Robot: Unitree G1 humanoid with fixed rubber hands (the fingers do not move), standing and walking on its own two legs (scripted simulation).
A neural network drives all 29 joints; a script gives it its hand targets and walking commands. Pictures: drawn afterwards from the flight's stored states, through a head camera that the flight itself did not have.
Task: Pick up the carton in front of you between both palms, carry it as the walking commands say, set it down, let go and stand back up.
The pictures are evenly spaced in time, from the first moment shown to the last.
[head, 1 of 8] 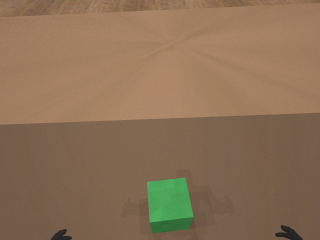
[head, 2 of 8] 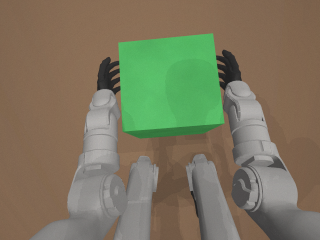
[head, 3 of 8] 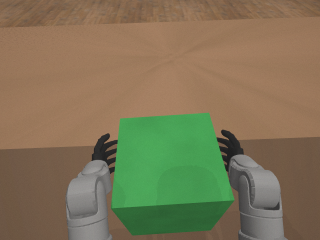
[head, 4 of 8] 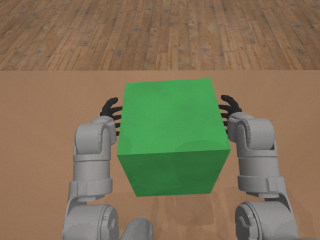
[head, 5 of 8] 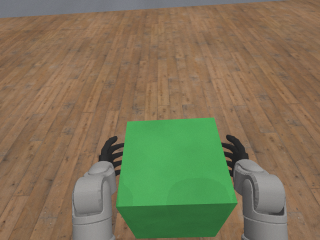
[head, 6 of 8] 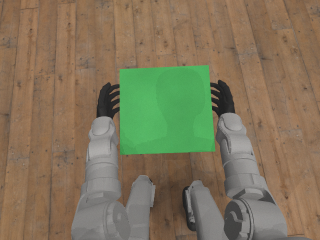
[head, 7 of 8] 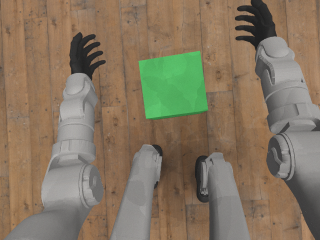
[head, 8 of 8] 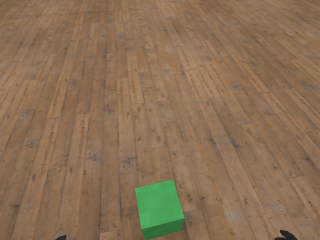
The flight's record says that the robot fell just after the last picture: no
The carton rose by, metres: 0.68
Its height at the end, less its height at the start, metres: -0.22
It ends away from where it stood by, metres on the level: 4.62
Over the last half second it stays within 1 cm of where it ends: yes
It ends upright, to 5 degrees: yes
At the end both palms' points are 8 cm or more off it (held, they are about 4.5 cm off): yes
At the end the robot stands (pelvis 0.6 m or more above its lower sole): yes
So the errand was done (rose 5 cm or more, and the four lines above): yes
